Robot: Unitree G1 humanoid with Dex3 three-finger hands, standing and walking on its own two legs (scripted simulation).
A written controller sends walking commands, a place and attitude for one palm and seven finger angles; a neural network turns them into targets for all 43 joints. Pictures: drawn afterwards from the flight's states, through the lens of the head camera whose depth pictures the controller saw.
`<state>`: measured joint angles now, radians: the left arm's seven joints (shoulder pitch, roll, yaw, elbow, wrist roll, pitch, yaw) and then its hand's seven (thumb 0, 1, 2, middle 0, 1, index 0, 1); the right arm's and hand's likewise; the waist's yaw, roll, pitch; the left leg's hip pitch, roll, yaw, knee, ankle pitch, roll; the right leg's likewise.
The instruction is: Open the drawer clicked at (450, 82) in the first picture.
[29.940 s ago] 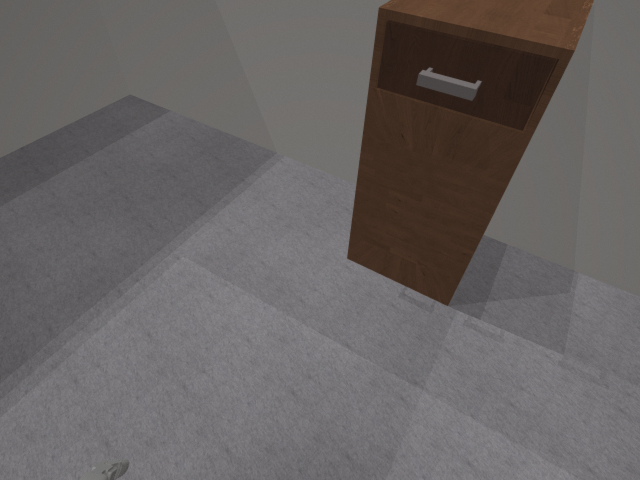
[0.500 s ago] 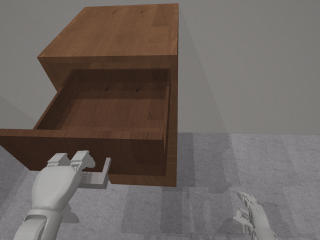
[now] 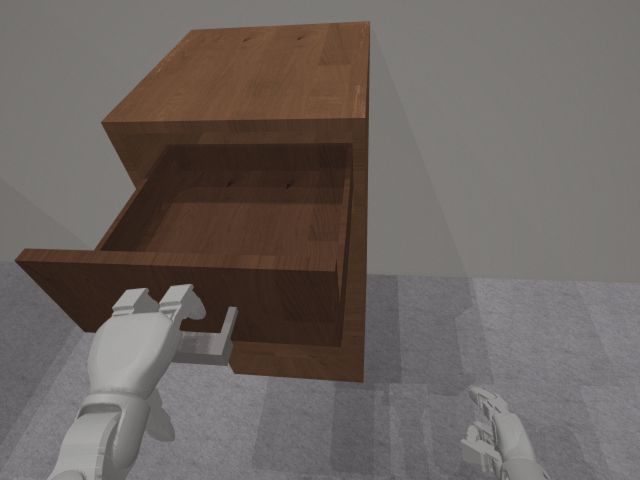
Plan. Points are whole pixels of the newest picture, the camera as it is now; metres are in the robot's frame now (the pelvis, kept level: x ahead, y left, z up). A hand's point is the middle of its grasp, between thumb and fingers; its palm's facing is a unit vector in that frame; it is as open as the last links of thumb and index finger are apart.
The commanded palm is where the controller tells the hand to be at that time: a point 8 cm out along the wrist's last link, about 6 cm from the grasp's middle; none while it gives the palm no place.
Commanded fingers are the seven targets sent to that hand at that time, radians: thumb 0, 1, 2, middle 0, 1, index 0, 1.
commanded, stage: lift the hand off the handle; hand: left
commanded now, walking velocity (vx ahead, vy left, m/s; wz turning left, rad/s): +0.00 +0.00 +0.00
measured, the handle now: (179, 329) +0.26 +0.22 +0.07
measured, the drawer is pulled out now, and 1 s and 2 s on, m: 0.28 0.28 0.28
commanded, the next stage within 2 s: draw the hand back to the body in 1.14 s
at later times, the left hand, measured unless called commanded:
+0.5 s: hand (139, 327) +0.22 +0.23 +0.13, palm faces +0.11 -0.08 -0.99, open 13.3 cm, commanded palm +0.19 +0.23 +0.20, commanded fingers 0.00 -0.50 0.30 -0.30 -1.20 -0.30 -1.20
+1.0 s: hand (124, 272) +0.24 +0.22 +0.21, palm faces +0.19 -0.06 -0.98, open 13.8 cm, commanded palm +0.19 +0.23 +0.27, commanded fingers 0.00 -0.50 0.30 -0.30 -1.20 -0.30 -1.20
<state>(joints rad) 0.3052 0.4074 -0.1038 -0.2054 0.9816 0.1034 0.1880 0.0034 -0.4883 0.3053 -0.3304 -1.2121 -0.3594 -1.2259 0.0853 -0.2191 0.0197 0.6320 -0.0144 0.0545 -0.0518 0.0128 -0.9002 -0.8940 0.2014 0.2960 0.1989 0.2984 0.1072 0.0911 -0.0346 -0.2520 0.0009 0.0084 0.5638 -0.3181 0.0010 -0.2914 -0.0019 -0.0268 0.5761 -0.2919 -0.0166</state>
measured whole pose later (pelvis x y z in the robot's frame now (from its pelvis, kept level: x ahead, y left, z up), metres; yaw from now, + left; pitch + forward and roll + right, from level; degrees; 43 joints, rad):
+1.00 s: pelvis -0.01 +0.01 +0.01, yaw +0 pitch -4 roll +0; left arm 0.08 0.60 0.02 -0.49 0.78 0.21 -0.17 0.00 -0.49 0.30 -0.32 -1.20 -0.32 -1.20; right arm 0.04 -0.27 0.06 0.59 0.04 0.09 -0.01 0.01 -0.90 -0.89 0.20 0.30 0.20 0.30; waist 0.10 0.13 -0.01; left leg -0.12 -0.01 0.01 0.42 -0.23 0.01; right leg -0.16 -0.01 -0.02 0.44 -0.21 -0.01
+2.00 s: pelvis -0.02 +0.00 +0.01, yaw +1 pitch -5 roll -1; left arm 0.27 0.44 0.38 -0.57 0.03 -0.10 0.04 0.00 -0.43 0.33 -0.31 -1.16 -0.32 -1.15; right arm 0.11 -0.21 0.06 0.61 0.02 -0.09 -0.07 0.01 -0.90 -0.89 0.20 0.30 0.20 0.30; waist 0.07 0.08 0.05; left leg -0.13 0.01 -0.02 0.48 -0.26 0.00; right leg -0.14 0.00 -0.06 0.45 -0.22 -0.02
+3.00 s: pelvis -0.01 +0.00 +0.01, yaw +2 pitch -5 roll -1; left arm 0.36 0.37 0.42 -0.59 -0.06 -0.15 0.11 0.02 0.88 0.90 -0.21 -0.31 -0.21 -0.30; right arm 0.17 -0.20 0.03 0.64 0.01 -0.12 -0.07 0.01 -0.90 -0.89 0.20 0.30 0.20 0.30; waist 0.06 0.06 0.02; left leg -0.10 0.01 -0.02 0.44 -0.25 0.00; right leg -0.09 0.01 -0.06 0.38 -0.20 -0.01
